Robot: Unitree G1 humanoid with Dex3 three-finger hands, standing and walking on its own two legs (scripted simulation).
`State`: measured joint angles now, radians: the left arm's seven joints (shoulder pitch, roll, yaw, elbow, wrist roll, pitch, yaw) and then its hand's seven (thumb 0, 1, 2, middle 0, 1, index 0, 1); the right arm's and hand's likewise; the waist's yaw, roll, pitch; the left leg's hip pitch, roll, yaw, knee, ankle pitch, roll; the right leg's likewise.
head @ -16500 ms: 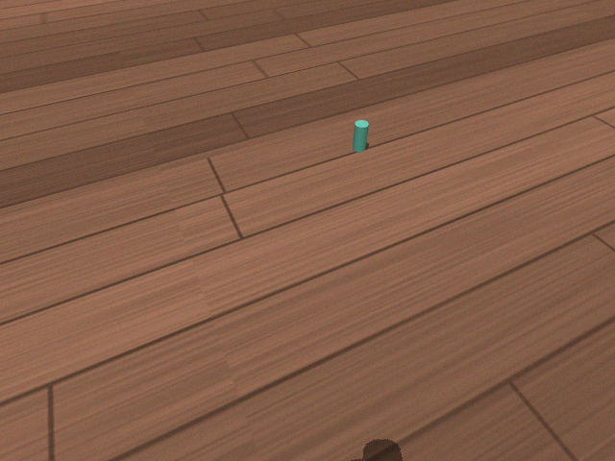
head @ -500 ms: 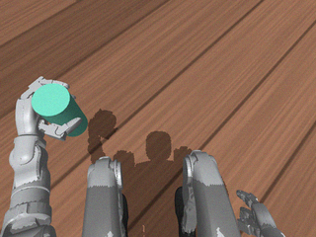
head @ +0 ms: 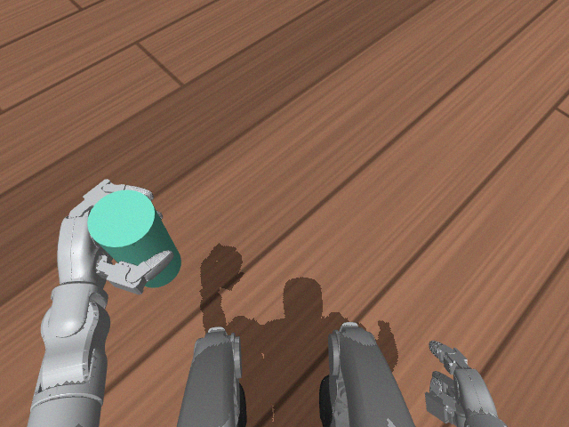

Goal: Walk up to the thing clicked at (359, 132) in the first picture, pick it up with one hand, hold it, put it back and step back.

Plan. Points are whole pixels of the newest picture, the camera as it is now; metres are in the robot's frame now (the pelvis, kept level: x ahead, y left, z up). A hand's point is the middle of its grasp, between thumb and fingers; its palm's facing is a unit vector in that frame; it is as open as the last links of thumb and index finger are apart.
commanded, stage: lift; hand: left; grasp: from the side
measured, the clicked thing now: (141, 244) +0.37 +0.20 +0.00
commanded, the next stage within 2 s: hold in 1.20 s
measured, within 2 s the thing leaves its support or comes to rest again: neither
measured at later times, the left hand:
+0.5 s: hand (99, 201) +0.36 +0.19 +0.13, palm faces +0.07 -1.00 -0.03, open 10.0 cm
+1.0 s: hand (89, 166) +0.37 +0.18 +0.18, palm faces +0.06 -1.00 -0.02, open 10.0 cm
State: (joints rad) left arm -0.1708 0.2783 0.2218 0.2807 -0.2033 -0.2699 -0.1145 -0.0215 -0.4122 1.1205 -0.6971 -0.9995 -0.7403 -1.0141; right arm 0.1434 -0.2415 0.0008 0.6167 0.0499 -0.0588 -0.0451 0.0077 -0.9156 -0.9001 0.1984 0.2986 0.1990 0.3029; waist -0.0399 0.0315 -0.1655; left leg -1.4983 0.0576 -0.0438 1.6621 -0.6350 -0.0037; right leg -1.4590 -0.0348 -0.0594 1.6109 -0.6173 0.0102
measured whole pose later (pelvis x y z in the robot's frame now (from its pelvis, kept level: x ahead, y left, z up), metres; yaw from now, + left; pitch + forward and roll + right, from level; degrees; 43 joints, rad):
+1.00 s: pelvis +0.04 +0.00 +0.15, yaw +1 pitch +10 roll -2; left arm -0.13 0.23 0.15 0.43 -0.19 -0.32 -0.13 -0.02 -0.41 1.12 -0.70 -1.00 -0.74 -1.01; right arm 0.23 -0.22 0.02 0.66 0.02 -0.07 -0.07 0.01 -0.91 -0.90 0.20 0.30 0.20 0.30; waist -0.03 0.01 -0.05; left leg -0.72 0.05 0.00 1.00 -0.46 -0.01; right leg -0.69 -0.03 -0.05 0.95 -0.44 0.02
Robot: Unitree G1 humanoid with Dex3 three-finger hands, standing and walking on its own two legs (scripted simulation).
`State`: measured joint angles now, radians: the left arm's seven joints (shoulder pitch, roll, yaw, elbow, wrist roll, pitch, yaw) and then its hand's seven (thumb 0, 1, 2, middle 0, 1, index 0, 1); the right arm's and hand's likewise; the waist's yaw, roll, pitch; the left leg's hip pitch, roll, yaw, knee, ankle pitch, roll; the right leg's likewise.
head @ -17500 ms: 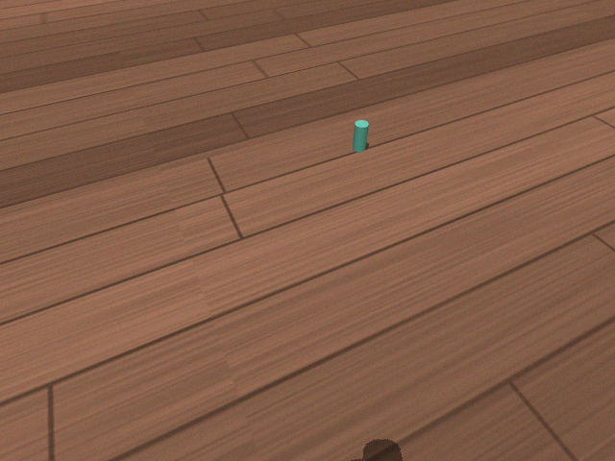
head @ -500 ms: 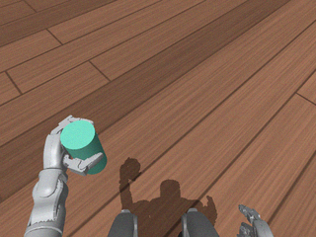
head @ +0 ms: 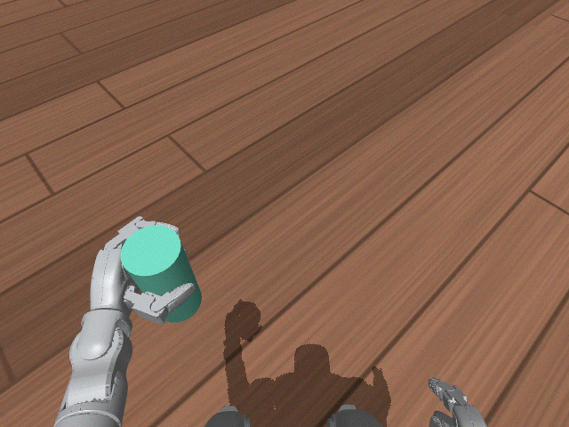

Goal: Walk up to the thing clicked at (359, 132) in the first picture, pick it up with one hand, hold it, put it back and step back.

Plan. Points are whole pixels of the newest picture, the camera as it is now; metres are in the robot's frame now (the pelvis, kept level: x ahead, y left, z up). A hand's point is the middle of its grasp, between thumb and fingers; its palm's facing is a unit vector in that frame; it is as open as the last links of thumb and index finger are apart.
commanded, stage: lift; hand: left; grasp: from the side
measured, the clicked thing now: (166, 278) +0.33 +0.17 +0.01
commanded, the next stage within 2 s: hold in 0.20 s
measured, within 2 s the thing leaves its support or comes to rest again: neither
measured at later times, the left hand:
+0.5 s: hand (167, 263) +0.33 +0.16 +0.05, palm faces +0.04 -1.00 +0.00, open 10.0 cm
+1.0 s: hand (163, 261) +0.33 +0.16 +0.07, palm faces +0.04 -1.00 -0.01, open 10.0 cm
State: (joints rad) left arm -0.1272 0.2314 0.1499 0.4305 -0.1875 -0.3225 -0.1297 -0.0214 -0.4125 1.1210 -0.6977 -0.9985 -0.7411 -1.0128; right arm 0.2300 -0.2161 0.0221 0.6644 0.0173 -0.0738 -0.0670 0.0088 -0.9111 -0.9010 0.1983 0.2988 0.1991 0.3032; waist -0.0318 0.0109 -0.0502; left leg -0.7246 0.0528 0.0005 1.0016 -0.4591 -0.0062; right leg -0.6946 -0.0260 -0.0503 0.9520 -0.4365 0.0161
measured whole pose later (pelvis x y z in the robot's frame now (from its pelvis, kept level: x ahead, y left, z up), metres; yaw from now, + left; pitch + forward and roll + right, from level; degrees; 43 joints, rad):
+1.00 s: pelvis +0.00 -0.01 +0.03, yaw +0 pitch +5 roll -1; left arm -0.14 0.20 0.15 0.49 -0.18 -0.35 -0.14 -0.02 -0.41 1.12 -0.70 -1.00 -0.74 -1.01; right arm 0.22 -0.22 0.01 0.69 0.01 -0.05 -0.06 0.01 -0.92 -0.90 0.20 0.30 0.20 0.30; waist -0.02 0.01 0.00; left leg -0.51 0.05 0.01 0.82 -0.38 -0.01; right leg -0.49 -0.02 -0.05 0.79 -0.37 0.01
